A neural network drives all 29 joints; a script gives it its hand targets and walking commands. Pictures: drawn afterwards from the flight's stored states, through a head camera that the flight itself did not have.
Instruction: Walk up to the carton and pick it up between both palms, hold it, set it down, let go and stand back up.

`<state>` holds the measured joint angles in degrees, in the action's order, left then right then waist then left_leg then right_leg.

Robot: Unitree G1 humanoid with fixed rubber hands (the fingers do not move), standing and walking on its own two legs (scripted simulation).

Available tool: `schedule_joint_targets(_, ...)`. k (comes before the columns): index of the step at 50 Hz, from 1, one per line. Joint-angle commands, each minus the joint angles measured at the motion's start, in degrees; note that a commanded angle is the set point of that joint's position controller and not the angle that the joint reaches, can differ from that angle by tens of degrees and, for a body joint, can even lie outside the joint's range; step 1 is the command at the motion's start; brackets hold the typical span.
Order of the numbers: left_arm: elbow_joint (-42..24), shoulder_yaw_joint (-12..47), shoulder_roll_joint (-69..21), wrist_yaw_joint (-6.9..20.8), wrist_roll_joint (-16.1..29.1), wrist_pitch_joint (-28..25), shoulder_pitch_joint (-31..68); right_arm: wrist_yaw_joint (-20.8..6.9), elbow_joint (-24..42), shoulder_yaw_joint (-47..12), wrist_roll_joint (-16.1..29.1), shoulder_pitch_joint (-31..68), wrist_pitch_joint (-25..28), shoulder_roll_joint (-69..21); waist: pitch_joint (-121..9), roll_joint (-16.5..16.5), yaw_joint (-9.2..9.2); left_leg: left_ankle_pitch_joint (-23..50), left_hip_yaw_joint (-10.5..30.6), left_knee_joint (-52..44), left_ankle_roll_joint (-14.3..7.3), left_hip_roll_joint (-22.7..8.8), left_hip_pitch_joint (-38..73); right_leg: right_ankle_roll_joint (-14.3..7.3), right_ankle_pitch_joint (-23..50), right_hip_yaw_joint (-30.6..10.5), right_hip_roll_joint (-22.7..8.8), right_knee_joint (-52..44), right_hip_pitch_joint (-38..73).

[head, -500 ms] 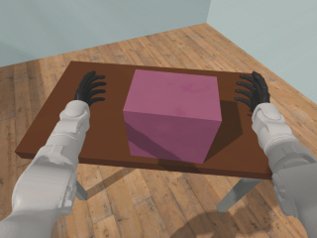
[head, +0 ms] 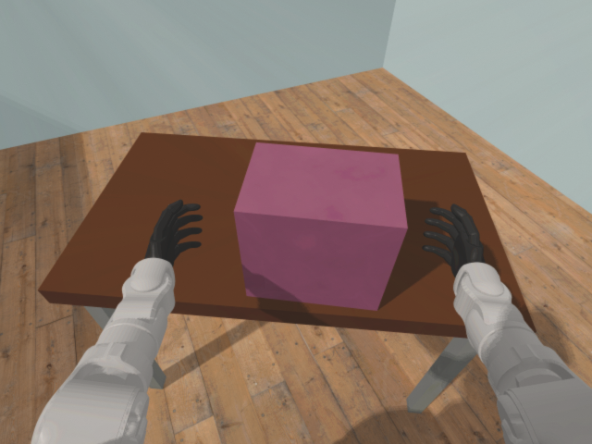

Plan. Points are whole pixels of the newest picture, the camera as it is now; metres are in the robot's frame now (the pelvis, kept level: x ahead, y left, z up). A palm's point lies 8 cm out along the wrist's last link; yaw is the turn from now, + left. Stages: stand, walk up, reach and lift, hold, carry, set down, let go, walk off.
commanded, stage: set down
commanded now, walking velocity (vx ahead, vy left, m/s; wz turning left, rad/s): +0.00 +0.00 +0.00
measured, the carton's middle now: (318, 229) +0.50 -0.06 -0.02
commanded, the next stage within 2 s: let go in 2.00 s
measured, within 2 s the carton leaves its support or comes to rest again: neither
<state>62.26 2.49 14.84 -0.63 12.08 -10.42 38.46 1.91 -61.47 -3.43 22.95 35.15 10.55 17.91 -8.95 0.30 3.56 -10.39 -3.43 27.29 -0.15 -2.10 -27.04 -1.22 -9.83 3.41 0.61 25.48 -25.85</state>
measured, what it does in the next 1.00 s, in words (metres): stands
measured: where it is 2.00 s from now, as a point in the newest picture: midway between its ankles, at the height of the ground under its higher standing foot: outside the picture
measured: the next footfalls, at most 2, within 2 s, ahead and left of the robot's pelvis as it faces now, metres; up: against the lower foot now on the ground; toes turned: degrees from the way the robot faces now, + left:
none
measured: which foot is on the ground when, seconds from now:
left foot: down 0.00-1.00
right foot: down 0.00-1.00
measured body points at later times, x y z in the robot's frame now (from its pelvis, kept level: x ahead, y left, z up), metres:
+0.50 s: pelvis +0.02 +0.00 +0.00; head +0.03 +0.00 +0.45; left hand +0.34 +0.20 +0.00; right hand +0.32 -0.25 +0.00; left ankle +0.03 +0.12 -0.74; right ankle +0.02 -0.10 -0.74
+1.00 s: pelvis +0.02 +0.00 +0.00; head +0.03 +0.00 +0.45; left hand +0.28 +0.21 -0.04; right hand +0.27 -0.24 -0.04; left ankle +0.03 +0.12 -0.74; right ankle +0.02 -0.10 -0.74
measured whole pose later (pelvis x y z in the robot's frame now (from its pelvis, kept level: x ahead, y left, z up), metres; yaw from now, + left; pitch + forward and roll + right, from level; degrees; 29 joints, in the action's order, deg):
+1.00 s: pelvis +0.02 +0.00 +0.00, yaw +2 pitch +1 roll -1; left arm 46.7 4.3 14.5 2.2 11.4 -25.3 2.7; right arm 1.1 -54.4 -0.1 16.0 5.7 29.0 11.1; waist -0.8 -0.2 2.6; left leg -16.0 -1.6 31.8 0.5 -2.2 -17.2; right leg -1.6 -15.5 4.9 0.7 29.0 -14.9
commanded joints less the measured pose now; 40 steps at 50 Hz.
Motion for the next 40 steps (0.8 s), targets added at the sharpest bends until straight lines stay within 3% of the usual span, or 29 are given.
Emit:
schedule_joint_targets(1, -8.2, -1.0, 8.5, -0.1, 1.4, -5.1, 18.5, -0.3, 8.6, 1.4, 0.2, 17.9, 3.7, 9.2, -20.2, -0.1, -0.73, 5.5, 3.8, -1.1, 1.3, 2.5, 15.1, 2.2, 5.9, -2.7, 0.9, -2.6, 5.8)
schedule_joint_targets(2, -7.8, -0.5, 6.5, 0.1, 1.0, -5.5, 13.6, -0.5, 7.4, 0.2, 0.5, 12.7, 4.2, 7.8, -18.5, 0.1, -0.53, 6.5, 4.2, -1.2, 1.5, 2.3, 15.8, 2.0, 6.7, -2.5, 1.0, -2.5, 6.8)
schedule_joint_targets(8, -11.0, 1.2, 8.0, -0.2, 3.9, -8.3, 14.6, -0.6, 10.8, 2.6, -0.8, 13.5, 5.8, 8.5, -22.0, -1.5, 0.58, 6.5, 4.1, 0.6, 2.0, 2.7, 16.4, 1.7, 5.8, -2.6, 0.8, -1.5, 4.7)
schedule_joint_targets(13, -13.6, -0.7, 6.9, 1.0, 1.3, -9.6, 3.0, 0.0, 10.8, 2.4, -1.1, 3.9, 8.5, 7.4, -20.9, -1.9, 0.52, 14.2, 4.4, 1.7, 2.9, 3.1, 19.7, 1.8, 13.2, -2.2, 1.6, -1.2, 8.2)
schedule_joint_targets(17, -14.9, -2.5, 6.2, 2.0, -1.0, -10.1, -4.5, 0.5, 10.0, 1.8, -1.4, -1.5, 10.9, 6.4, -16.4, -1.5, -0.11, 16.3, 4.6, 1.5, 3.3, 3.1, 20.1, 1.7, 13.9, -2.3, 1.7, -2.2, 9.7)
schedule_joint_targets(22, -18.6, -2.2, 5.4, 1.9, -1.0, -12.0, -8.9, 0.2, 14.0, 2.3, -2.7, -5.5, 13.6, 4.6, -11.9, -0.7, -0.18, 13.3, 5.0, 0.7, 3.1, 3.0, 20.0, 1.5, 10.9, -2.4, 1.6, -3.1, 9.6)
schedule_joint_targets(25, -20.7, -0.6, 6.7, 1.0, 1.4, -14.0, -6.6, -0.4, 17.8, 4.0, -4.2, -3.9, 14.1, 4.2, -12.1, -0.4, -0.03, 9.0, 5.2, 0.6, 2.9, 3.2, 17.4, 1.5, 7.9, -2.7, 1.2, -2.0, 8.7)
schedule_joint_targets(29, -20.1, -0.5, 5.8, 1.1, 1.2, -15.8, -15.1, -0.9, 16.8, 3.1, -4.2, -12.1, 15.1, 2.4, -10.0, -0.2, -0.21, 8.8, 5.3, 0.8, 2.3, 3.2, 16.9, 1.2, 9.1, -3.5, 0.5, -1.6, 10.5)
schedule_joint_targets(35, -19.4, -0.6, 6.1, 2.0, 0.4, -17.7, -19.0, -0.7, 14.8, 3.1, -4.8, -15.0, 18.3, 2.0, -9.6, -2.5, -0.89, 10.8, 5.0, 2.0, 2.7, 3.3, 17.1, 0.9, 10.6, -3.4, 0.5, -0.6, 10.6)
schedule_joint_targets(40, -20.7, -1.0, 5.6, 2.3, -0.2, -18.8, -22.2, -0.5, 14.3, 3.7, -5.9, -17.5, 21.1, 1.6, -7.9, -1.8, -0.83, 10.3, 5.0, 2.5, 2.9, 3.2, 16.6, 0.8, 11.3, -3.5, 0.4, -0.1, 11.6)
